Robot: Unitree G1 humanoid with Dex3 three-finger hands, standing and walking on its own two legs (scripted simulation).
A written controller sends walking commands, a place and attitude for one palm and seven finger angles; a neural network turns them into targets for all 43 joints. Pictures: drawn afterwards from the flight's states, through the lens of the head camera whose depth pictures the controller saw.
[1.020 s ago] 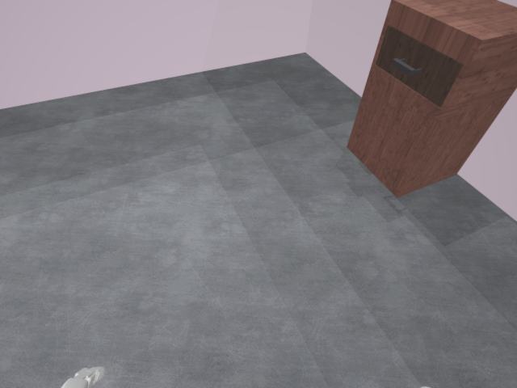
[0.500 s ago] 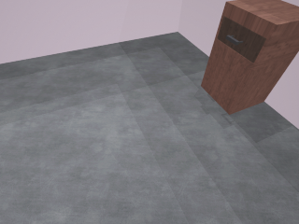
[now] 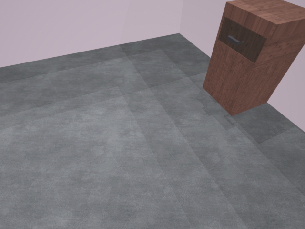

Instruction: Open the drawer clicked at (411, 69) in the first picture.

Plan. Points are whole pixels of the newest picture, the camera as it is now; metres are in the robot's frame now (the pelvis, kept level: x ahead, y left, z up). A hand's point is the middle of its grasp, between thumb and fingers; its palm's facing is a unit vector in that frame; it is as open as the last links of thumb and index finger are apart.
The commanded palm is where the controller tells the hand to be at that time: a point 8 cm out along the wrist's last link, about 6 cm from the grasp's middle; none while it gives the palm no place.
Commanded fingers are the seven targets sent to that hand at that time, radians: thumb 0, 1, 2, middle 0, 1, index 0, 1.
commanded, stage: look at it before walking up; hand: left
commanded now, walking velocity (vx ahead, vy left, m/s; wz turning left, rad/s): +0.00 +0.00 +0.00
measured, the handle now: (235, 39) +1.41 -0.54 -0.14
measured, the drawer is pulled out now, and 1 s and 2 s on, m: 0.00 0.00 0.00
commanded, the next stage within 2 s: walk to a spot facing it in 0.52 s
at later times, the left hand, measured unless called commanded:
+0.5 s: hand out of the picture +0.08 +0.25 -0.15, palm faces -0.02 -0.94 -0.34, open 7.4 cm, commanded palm none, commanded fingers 0.00 0.90 0.90 -0.20 -0.30 -0.20 -0.30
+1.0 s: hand out of the picture +0.04 +0.21 -0.20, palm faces +0.05 -0.98 -0.17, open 7.4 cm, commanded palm none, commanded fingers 0.00 0.90 0.90 -0.20 -0.30 -0.20 -0.30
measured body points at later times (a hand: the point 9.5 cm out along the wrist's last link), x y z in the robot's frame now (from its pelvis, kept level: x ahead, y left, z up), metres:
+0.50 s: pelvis +0.01 +0.00 +0.00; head +0.01 +0.00 +0.45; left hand +0.08 +0.30 -0.13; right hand +0.09 -0.30 -0.13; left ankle +0.01 +0.12 -0.74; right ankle +0.02 -0.12 -0.74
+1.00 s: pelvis +0.09 +0.03 -0.01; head +0.08 +0.05 +0.43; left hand +0.04 +0.26 -0.18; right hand +0.07 -0.22 -0.16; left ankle +0.03 +0.12 -0.74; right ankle +0.01 -0.11 -0.71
